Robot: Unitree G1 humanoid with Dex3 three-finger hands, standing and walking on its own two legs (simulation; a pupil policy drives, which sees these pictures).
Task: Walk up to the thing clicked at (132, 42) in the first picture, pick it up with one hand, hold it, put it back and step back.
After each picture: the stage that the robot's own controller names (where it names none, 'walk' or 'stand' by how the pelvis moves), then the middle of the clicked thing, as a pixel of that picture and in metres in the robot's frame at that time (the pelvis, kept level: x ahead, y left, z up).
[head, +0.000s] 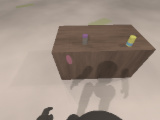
stand; (130, 41) +0.93 -0.41 -0.07
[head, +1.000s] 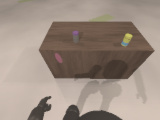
sink last; (126, 40) +0.83 -0.32 -0.04
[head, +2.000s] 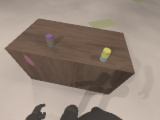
rise first; (105, 54) +0.60 -0.08 -0.03
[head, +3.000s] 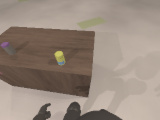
stand; (60, 58) +0.49 +0.30 -0.03
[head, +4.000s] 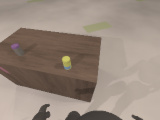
stand; (67, 63) +0.47 +0.25 -0.06
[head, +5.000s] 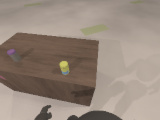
stand; (64, 68) +0.44 +0.25 -0.07
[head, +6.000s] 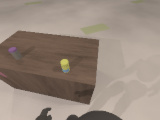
stand; (65, 66) +0.45 +0.25 -0.07
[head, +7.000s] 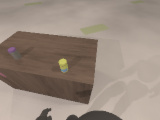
stand; (63, 65) +0.46 +0.27 -0.07
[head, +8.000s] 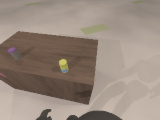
stand; (63, 66) +0.45 +0.27 -0.07
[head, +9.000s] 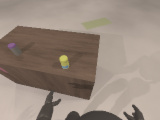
rise first; (64, 62) +0.47 +0.26 -0.07
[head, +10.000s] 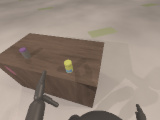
rise first; (68, 66) +0.46 +0.26 -0.07
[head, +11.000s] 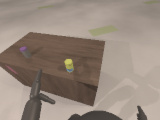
go down; (69, 65) +0.46 +0.25 -0.07
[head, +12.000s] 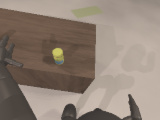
go down; (58, 56) +0.45 +0.24 -0.02
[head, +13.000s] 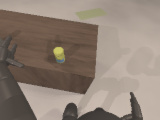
approach; (59, 55) +0.47 +0.24 -0.01
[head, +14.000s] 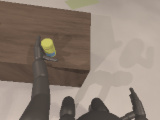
close in; (49, 48) +0.48 +0.26 +0.03
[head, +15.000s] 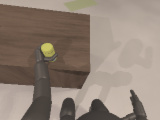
lift; (49, 53) +0.45 +0.25 +0.03
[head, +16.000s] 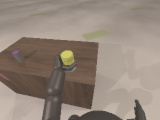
lift; (68, 61) +0.33 +0.16 +0.18
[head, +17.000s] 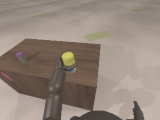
hold; (69, 62) +0.34 +0.16 +0.16
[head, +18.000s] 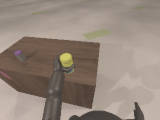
hold; (67, 63) +0.34 +0.17 +0.15
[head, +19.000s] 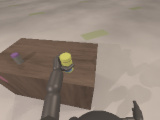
crouch; (66, 63) +0.35 +0.17 +0.14
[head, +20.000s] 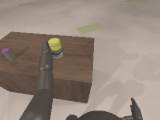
lower; (56, 48) +0.45 +0.24 +0.16
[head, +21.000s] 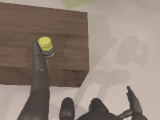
lower; (47, 47) +0.49 +0.25 +0.04
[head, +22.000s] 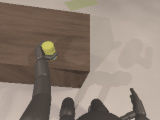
lower; (49, 51) +0.46 +0.25 +0.03
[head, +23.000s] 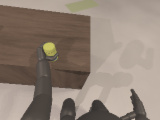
lower; (51, 52) +0.46 +0.25 +0.03
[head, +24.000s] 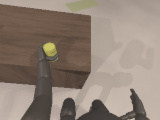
lower; (51, 52) +0.46 +0.24 +0.03
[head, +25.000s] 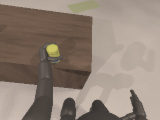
open; (54, 54) +0.45 +0.23 +0.03
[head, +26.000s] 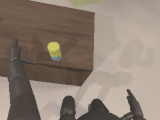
sink last; (55, 51) +0.45 +0.23 +0.02
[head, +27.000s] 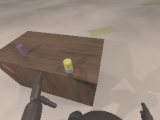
sink last; (68, 66) +0.44 +0.24 -0.02
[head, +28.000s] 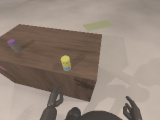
stand; (66, 63) +0.44 +0.24 -0.01
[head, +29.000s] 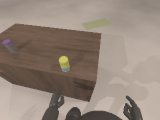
stand; (64, 64) +0.42 +0.24 +0.00
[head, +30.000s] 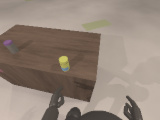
stand; (64, 63) +0.43 +0.24 +0.00
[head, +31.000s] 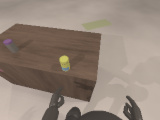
stand; (65, 63) +0.43 +0.23 +0.00
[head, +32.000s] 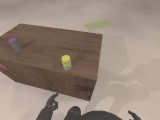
stand; (66, 62) +0.44 +0.23 -0.02
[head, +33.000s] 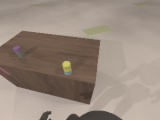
walk; (67, 68) +0.44 +0.23 -0.07
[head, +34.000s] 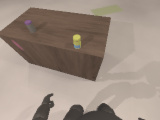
walk; (77, 42) +0.64 +0.18 -0.04
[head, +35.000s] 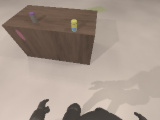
walk; (74, 25) +0.96 +0.27 -0.05
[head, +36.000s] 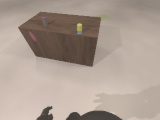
stand; (79, 28) +1.06 +0.24 -0.06
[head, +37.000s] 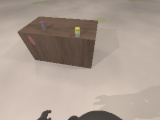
stand; (77, 32) +1.07 +0.25 -0.07
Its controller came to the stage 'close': yes
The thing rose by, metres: 0.23
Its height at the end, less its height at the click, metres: +0.00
